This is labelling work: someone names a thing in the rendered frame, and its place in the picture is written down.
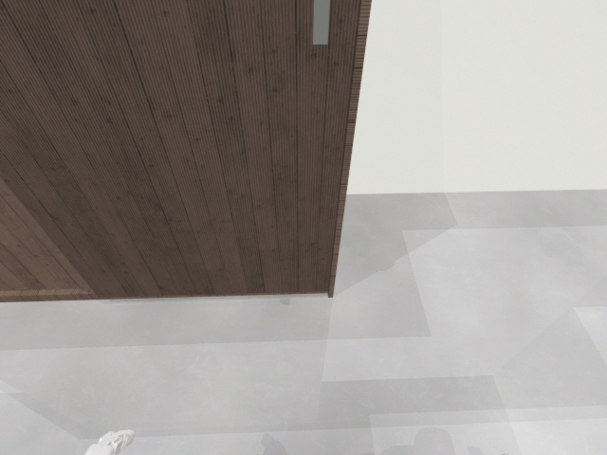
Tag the left robot hand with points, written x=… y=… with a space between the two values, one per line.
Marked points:
x=112 y=443

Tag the wardrobe door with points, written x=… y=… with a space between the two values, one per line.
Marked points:
x=28 y=257
x=178 y=147

